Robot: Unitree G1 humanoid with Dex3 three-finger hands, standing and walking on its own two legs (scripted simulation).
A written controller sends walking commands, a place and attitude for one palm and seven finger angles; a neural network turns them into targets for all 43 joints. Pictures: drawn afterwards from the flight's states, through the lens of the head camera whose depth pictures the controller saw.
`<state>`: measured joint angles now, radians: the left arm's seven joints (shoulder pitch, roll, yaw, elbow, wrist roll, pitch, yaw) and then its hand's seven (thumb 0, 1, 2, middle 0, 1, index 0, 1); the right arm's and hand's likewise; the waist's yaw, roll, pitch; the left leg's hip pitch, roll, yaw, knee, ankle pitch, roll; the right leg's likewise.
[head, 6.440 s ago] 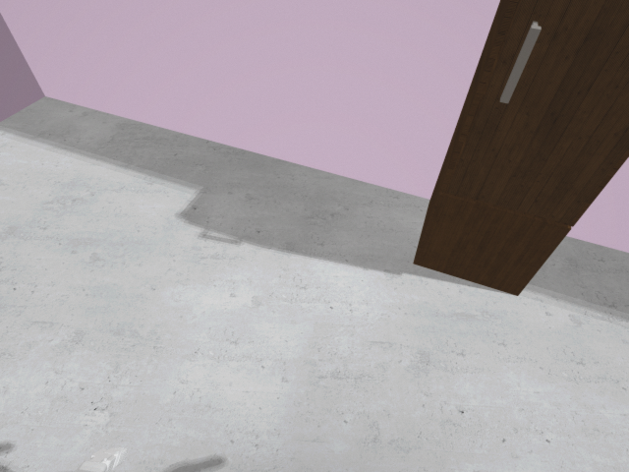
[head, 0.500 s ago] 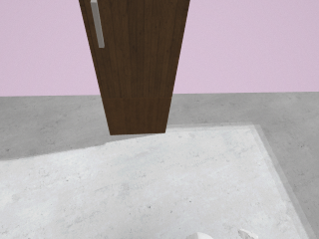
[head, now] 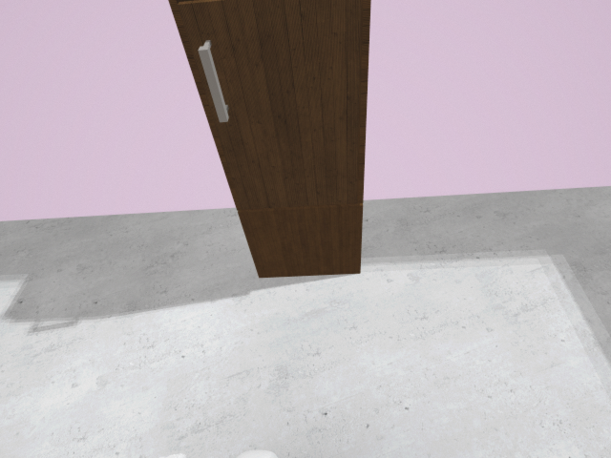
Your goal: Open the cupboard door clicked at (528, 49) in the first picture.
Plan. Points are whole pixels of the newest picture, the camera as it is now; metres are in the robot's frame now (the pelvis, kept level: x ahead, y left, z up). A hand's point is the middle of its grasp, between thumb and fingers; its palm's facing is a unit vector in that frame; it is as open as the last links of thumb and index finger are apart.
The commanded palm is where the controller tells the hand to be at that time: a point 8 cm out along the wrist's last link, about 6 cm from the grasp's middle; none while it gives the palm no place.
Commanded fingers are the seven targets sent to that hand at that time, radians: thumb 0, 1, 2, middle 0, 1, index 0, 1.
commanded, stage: take the last steps up to it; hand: left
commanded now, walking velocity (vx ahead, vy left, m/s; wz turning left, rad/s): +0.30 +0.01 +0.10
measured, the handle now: (216, 82) +0.86 +0.23 +0.09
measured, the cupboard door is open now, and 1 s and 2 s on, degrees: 0 0 0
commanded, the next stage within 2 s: come to a stop and stand still in 1.04 s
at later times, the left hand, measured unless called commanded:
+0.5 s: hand out of the picture -0.07 +0.22 -0.18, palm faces +0.14 -0.98 -0.12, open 7.4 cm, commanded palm none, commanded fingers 0.00 0.90 0.90 -0.20 -0.30 -0.20 -0.30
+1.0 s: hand (223, 341) +0.36 +0.19 -0.18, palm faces -0.05 -0.98 -0.20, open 7.4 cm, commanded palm none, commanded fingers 0.00 0.90 0.90 -0.20 -0.30 -0.20 -0.30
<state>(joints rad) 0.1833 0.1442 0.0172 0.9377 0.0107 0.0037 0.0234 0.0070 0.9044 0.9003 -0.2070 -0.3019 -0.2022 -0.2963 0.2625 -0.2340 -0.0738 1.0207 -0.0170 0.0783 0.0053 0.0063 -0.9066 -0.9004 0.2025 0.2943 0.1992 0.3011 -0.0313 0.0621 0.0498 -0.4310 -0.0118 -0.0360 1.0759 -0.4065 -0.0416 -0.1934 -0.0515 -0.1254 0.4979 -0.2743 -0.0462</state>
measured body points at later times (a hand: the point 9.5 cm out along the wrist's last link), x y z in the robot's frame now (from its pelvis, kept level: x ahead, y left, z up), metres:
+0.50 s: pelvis +0.05 +0.07 +0.00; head +0.04 +0.09 +0.45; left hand -0.07 +0.27 -0.17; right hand +0.13 -0.16 -0.14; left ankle +0.04 +0.16 -0.74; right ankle +0.02 -0.07 -0.70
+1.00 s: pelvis +0.23 +0.02 -0.03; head +0.27 +0.00 +0.42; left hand +0.36 +0.24 -0.16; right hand +0.08 -0.16 -0.17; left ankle +0.05 +0.15 -0.70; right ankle +0.32 -0.07 -0.74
